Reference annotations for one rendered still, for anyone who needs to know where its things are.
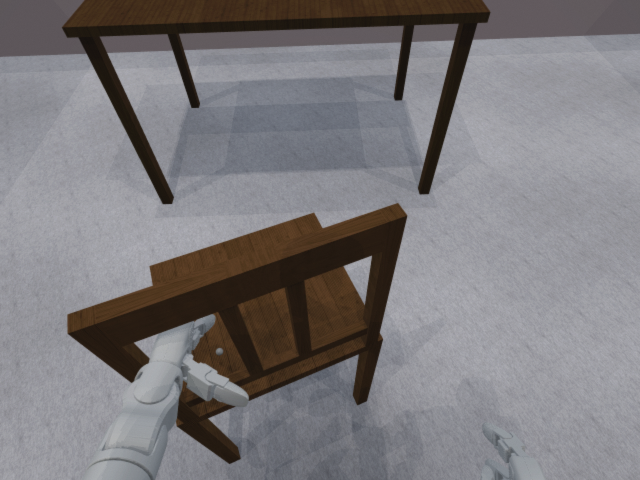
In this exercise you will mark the robot left forearm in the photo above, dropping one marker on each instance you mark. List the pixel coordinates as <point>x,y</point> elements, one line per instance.
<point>133,446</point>

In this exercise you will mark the chair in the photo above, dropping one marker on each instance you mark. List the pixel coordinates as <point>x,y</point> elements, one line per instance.
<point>284,305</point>

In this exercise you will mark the robot left hand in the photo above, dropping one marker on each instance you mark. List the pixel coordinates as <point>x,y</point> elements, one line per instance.
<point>173,345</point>

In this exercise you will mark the table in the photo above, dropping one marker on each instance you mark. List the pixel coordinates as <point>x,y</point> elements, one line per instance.
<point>96,18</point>

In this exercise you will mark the robot right hand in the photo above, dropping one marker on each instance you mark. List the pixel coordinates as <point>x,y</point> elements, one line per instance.
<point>512,451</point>

